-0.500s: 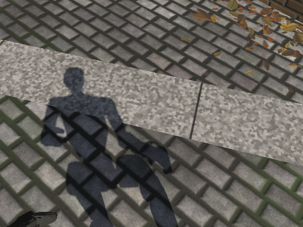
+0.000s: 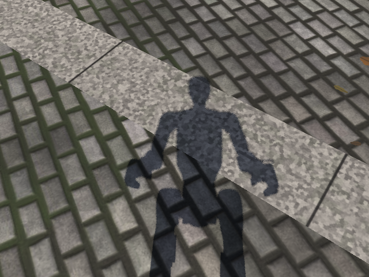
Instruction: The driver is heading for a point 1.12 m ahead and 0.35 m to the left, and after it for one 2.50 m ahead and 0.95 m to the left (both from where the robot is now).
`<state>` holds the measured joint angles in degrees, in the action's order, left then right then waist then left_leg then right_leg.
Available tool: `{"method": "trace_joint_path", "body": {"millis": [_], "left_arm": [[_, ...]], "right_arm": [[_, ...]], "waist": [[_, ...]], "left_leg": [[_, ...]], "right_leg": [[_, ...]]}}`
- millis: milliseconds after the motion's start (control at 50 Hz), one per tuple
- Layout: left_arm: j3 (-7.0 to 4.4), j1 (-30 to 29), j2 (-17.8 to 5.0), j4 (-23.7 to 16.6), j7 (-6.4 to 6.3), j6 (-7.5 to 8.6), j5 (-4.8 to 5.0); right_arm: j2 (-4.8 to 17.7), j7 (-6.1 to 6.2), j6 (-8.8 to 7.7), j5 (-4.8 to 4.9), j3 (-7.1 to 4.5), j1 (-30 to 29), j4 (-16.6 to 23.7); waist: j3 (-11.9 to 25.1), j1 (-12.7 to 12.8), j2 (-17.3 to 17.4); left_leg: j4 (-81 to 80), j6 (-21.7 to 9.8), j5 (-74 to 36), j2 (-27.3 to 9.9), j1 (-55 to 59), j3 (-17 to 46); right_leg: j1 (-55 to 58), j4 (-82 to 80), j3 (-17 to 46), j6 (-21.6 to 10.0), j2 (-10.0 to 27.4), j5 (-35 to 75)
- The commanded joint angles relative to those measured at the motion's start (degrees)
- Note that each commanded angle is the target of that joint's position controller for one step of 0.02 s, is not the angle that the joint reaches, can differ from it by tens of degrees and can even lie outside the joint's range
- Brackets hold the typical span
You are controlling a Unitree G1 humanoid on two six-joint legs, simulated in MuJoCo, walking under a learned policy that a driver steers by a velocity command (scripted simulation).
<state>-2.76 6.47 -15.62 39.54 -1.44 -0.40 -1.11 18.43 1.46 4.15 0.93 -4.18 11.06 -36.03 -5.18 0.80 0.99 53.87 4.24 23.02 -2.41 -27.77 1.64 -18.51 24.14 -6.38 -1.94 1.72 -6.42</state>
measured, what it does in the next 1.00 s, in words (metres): walks ahead, turning left: left foot, then right foot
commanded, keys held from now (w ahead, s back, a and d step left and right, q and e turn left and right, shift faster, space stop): q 0.46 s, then w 0.54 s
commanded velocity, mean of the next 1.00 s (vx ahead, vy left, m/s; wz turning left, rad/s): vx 0.17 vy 0.00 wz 0.40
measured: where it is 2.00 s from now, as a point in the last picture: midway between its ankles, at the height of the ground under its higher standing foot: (110, 209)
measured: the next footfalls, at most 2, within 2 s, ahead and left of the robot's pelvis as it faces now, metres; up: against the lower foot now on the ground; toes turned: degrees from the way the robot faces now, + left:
left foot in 0.12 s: +0.04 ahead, +0.14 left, +0.00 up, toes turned +6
right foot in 0.58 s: +0.10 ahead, -0.08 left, +0.00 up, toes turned +23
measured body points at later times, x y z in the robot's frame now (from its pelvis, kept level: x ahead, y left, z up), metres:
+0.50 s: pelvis +0.01 +0.03 +0.00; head +0.04 +0.06 +0.45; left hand +0.11 +0.35 -0.10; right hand +0.25 -0.20 -0.07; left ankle +0.00 +0.13 -0.74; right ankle +0.07 -0.11 -0.70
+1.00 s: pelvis +0.14 +0.10 -0.01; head +0.17 +0.12 +0.44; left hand +0.01 +0.36 -0.13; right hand +0.45 -0.02 -0.08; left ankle +0.19 +0.25 -0.73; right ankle +0.06 -0.09 -0.74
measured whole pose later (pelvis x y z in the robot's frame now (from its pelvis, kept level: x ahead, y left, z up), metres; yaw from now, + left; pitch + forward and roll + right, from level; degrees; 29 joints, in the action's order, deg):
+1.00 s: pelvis +0.14 +0.10 -0.01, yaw +22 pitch +3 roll +0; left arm -3.2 26.1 -17.1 47.3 0.0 2.6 1.8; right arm 15.6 -2.2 -3.9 1.5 -2.4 4.8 -35.6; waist -0.7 6.0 0.3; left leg 29.6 -1.5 7.6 -0.9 -26.4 -0.8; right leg 2.4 17.6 1.0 1.8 2.5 -22.5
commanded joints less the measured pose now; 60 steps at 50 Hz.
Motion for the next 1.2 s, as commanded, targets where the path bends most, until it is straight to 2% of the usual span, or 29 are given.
{"method": "trace_joint_path", "body": {"millis": [20,80,120,140,160,180,220,260,360,460,520,560,580,600,620,640,660,740,840,900,940,980,1000,1020,1040,1060,1080,1120,1200], "left_arm": [[-3.2,-2.45,-10.73,-3.56,0.08,0.3,0.59],[-3.49,-2.75,-11.48,-2.62,0.3,-0.08,1.72],[-3.15,0.3,-9.23,-0.75,0.38,-0.43,2.3],[-2.19,1.73,-5.5,-1.19,0.84,-0.54,0.62],[-2.3,-2.93,-6.3,-4.82,0.35,-0.1,-0.21],[-3.04,-6.35,-8.34,-5.17,-0.06,0.06,0.39],[-3.83,-3.34,-8.85,-3.02,-0.67,-0.24,0.77],[-3.98,-1.8,-8.68,-2.36,-0.76,-0.28,0.21],[-2.93,-3.69,-6.09,-3.22,-0.12,0.27,1.05],[-2.79,-4.13,-6.46,-3.69,0.84,0.85,1.55],[-2.82,-1.96,-6.77,-3.25,1.8,1.45,2.19],[-2.67,1.14,-5.34,-2.31,2.3,2.31,2.14],[-2.73,3.53,-5.76,-1.8,2.19,2.79,1.43],[-2.93,8.88,-8.2,-1.14,2.03,3.17,0.18],[-4.52,12.78,-14.71,0.6,2.66,3.75,-1.01],[-4.21,10.07,-12.59,0.13,2.49,4.66,-0.07],[-3.38,8.07,-9.78,0.06,1.82,4.94,1.01],[-2.32,10.17,-7.63,0.89,0.72,5.1,1.26],[-2.56,14.29,-9.47,2.45,0.87,4.63,1.95],[-2.85,16.63,-11.25,3.5,1.31,4.28,2.52],[-3.0,17.02,-11.95,4.04,1.41,3.97,3.06],[-3.03,15.73,-12.47,4.2,1.27,3.54,3.3],[-2.51,16.24,-11.0,4.37,1.2,3.52,3.05],[-1.25,15.8,-8.13,3.13,1.12,3.71,1.83],[0.79,19.94,-1.57,0.3,0.98,4.68,1.46],[-0.53,17.17,-7.17,0.85,1.0,5.77,2.75],[-1.46,13.09,-10.01,-0.41,1.46,6.31,4.01],[-1.22,9.47,-8.61,-0.55,1.69,6.51,2.47],[-0.87,11.03,-5.71,0.43,2.24,4.65,1.83]], "right_arm": [[4.47,-0.77,-0.64,-0.06,-1.12,1.25,4.22],[4.67,-1.6,-0.58,-0.12,-1.57,2.91,3.97],[6.51,-1.43,-0.63,-0.34,-2.67,7.1,2.46],[12.19,-0.44,-0.72,-0.4,-4.11,8.32,3.02],[16.57,-0.34,-1.48,-1.89,-4.66,5.96,5.1],[13.71,-0.61,-2.69,-2.98,-4.05,5.18,5.1],[10.06,-0.4,-3.77,-1.39,-2.98,-0.31,5.07],[7.79,0.12,-3.58,-0.55,-1.83,-1.99,5.48],[8.57,0.88,-2.97,-0.62,-2.15,0.38,4.95],[9.95,0.37,-2.18,-0.63,-2.79,-0.46,5.45],[8.57,-0.1,-2.07,-0.08,-2.2,-0.7,5.16],[7.03,-0.13,-2.22,0.06,-1.37,-1.44,4.66],[4.52,-0.01,-2.63,-0.41,-0.51,-0.53,4.32],[0.27,-0.09,-3.04,-1.2,0.82,0.73,4.1],[3.47,0.26,-4.08,0.11,-0.29,-2.11,7.19],[7.31,0.58,-5.01,0.22,-1.48,-3.56,6.6],[8.3,0.32,-5.34,0.15,-1.93,-2.75,5.47],[3.75,-1.12,-7.03,-0.67,-0.96,-4.13,4.08],[-0.41,-2.23,-8.48,-0.2,0.83,-10.61,5.43],[0.54,-3.28,-8.85,0.41,0.73,-12.15,5.53],[1.84,-3.77,-9.03,0.86,0.36,-11.47,5.64],[3.89,-3.65,-9.03,0.75,-0.74,-5.56,4.05],[6.19,-3.15,-8.87,0.63,-2.05,1.81,1.71],[9.13,-2.48,-8.62,0.23,-3.12,11.92,-0.1],[15.52,-2.4,-8.4,-0.94,-4.12,16.55,-1.13],[10.2,-2.64,-8.71,-0.55,-2.7,16.26,-1.21],[7.6,-2.63,-8.86,-0.43,-1.59,12.09,-1.25],[4.75,-2.79,-8.84,-0.94,-0.61,6.4,-0.91],[3.94,-2.73,-10.07,-0.82,-0.4,3.53,-1.8]], "waist": [[11.46,0.12,-9.96],[11.18,-1.58,-9.56],[10.44,-2.89,-5.75],[8.8,-1.45,9.85],[7.29,-2.47,16.52],[8.53,-4.45,10.73],[7.74,-1.0,6.43],[8.83,-0.1,7.42],[10.25,-1.52,6.84],[10.07,-2.35,8.28],[10.99,-2.33,8.66],[8.97,0.21,7.85],[9.29,1.0,5.28],[11.34,1.77,-4.63],[5.05,2.04,-14.48],[-0.22,1.56,-10.9],[-1.74,0.38,-9.96],[0.38,1.5,-8.22],[0.82,4.8,-8.64],[0.48,5.32,-9.03],[0.26,4.02,-9.53],[3.08,-0.64,-9.05],[7.91,-4.19,-7.06],[15.98,-8.91,-2.82],[23.29,-6.62,15.0],[22.14,-8.13,12.21],[13.81,-6.86,10.12],[7.05,-4.08,4.15],[4.53,0.04,4.15]], "left_leg": [[-6.02,-1.28,-1.78,-0.5,5.5,-2.29],[-16.98,-3.93,-5.99,0.65,10.79,-4.54],[-27.68,-7.81,-13.21,1.65,20.05,-2.35],[-34.26,-13.17,-25.5,-10.75,26.16,16.21],[-35.54,-23.9,-31.59,-19.89,22.63,29.65],[-36.79,-24.42,-26.97,-17.91,20.57,27.17],[-35.49,-17.67,-21.93,-11.73,19.86,19.34],[-34.19,-16.69,-29.1,-9.52,18.77,16.76],[-31.94,-16.94,-31.49,-7.78,22.9,17.75],[-30.7,-17.84,-29.13,-7.77,19.86,23.84],[-32.28,-17.24,-8.31,-6.14,17.11,26.06],[-31.84,-15.02,5.45,-3.1,10.81,25.67],[-28.3,-12.41,9.78,-0.61,6.04,23.46],[-12.11,-8.41,13.84,5.16,-1.0,15.53],[-2.64,-6.44,14.39,10.65,-14.72,8.89],[4.32,-5.65,9.32,6.24,-18.4,11.24],[6.18,-5.18,4.12,5.1,-19.96,10.81],[5.53,-3.08,-9.06,0.82,-18.67,3.28],[-11.55,-1.92,-15.56,0.02,-10.28,-1.66],[-18.56,-2.58,-16.01,1.17,-3.86,-3.19],[-21.64,-4.43,-15.63,1.33,-0.75,-2.81],[-25.65,-6.98,-16.03,3.01,9.21,-3.99],[-27.11,-8.71,-15.7,3.91,19.99,-4.4],[-26.09,-11.7,-12.49,-3.63,35.8,3.78],[-32.62,-20.51,1.19,-19.12,50.66,32.72],[-38.81,-21.39,8.58,-19.41,47.44,41.12],[-39.0,-19.45,6.46,-17.98,41.62,32.78],[-40.81,-17.79,-5.26,-12.77,30.03,21.29],[-45.85,-18.26,-17.94,-9.69,20.37,12.01]], "right_leg": [[8.13,-8.41,9.72,-11.91,15.45,5.25],[7.93,-5.2,7.67,-9.38,15.9,3.13],[1.48,2.88,3.05,-3.01,12.98,-3.77],[-10.92,19.18,-3.65,3.41,5.91,-18.01],[-21.76,31.51,1.54,6.17,-1.45,-31.19],[-21.85,38.59,7.78,5.49,-0.75,-29.38],[-21.37,39.56,9.8,4.75,0.61,-19.61],[-18.59,41.55,9.36,6.01,-0.36,-15.24],[-16.47,30.07,9.76,7.18,-1.99,-12.55],[-8.91,19.4,10.66,6.5,-3.67,-15.56],[-2.67,12.19,8.89,4.72,-3.68,-14.69],[6.65,1.23,7.06,2.45,-3.68,-8.42],[13.28,-1.32,9.73,0.77,-0.47,-8.71],[20.27,-5.32,21.91,-3.02,10.55,-15.8],[17.36,-13.18,42.85,-11.8,19.24,-29.99],[14.66,-14.73,44.94,-14.23,20.74,-36.42],[15.06,-14.49,39.82,-12.34,18.07,-35.01],[16.83,-15.93,25.68,-8.92,11.69,-17.74],[14.22,-16.33,16.19,-8.72,9.32,-4.28],[12.92,-15.53,15.24,-8.87,10.88,-2.1],[13.86,-14.67,16.15,-8.39,12.97,-0.23],[13.74,-8.34,13.92,-6.52,12.62,12.71],[11.78,1.4,10.58,-4.92,9.75,20.72],[2.67,17.15,7.95,-2.52,7.05,13.79],[-17.54,38.91,5.61,1.49,-2.63,-17.48],[-23.76,46.86,12.92,1.29,-1.84,-24.79],[-27.89,48.76,12.15,0.23,1.4,-20.4],[-25.25,43.97,10.43,0.13,5.07,-11.9],[-19.71,38.34,9.6,2.07,6.61,-5.46]]}}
